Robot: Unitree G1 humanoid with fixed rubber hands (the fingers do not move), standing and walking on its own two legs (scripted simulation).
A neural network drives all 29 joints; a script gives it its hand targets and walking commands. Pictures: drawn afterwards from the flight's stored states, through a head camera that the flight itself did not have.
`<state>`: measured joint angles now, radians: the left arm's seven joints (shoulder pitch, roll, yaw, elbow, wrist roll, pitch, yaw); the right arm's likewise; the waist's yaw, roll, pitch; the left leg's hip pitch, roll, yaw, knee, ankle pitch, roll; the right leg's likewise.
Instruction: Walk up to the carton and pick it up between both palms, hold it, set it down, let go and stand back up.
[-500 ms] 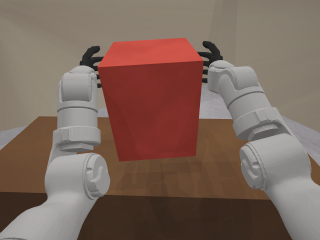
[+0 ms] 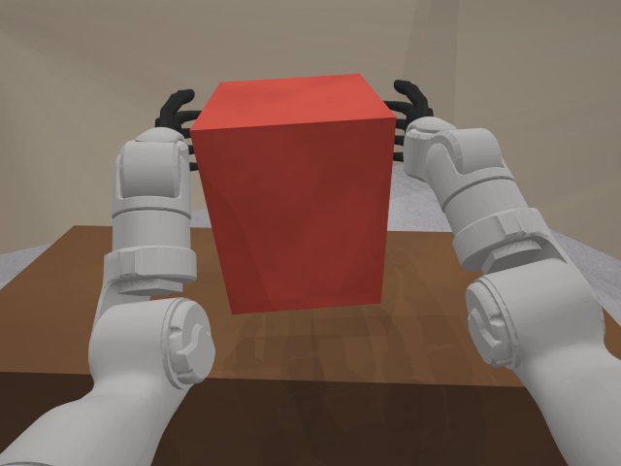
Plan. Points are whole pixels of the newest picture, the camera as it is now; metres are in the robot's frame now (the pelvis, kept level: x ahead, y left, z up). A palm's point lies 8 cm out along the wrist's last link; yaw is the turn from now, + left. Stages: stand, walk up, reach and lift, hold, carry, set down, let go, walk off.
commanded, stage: hold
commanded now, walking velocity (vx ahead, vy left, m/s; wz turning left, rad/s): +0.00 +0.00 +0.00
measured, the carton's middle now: (298, 189) +0.40 +0.01 +0.26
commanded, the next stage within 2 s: none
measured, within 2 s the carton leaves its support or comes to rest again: neither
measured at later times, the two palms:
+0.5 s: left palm (170, 143) +0.37 +0.15 +0.34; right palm (416, 135) +0.36 -0.13 +0.34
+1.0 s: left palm (172, 143) +0.36 +0.15 +0.34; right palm (419, 135) +0.36 -0.14 +0.34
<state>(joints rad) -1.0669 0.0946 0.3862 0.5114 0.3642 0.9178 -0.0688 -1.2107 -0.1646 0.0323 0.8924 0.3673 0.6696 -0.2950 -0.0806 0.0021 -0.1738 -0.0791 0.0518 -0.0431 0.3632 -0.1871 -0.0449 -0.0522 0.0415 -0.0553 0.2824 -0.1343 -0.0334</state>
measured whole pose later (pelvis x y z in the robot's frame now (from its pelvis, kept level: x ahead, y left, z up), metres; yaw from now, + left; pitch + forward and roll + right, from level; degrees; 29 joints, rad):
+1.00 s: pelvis +0.00 +0.00 +0.00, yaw -1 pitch -5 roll -1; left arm -1.09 0.09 0.39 0.54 0.37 0.91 -0.06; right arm -1.23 -0.17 0.02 0.93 0.36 0.67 -0.28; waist -0.07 0.01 -0.18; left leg -0.08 0.05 -0.03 0.36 -0.19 -0.04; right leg -0.06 0.04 -0.04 0.28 -0.13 -0.03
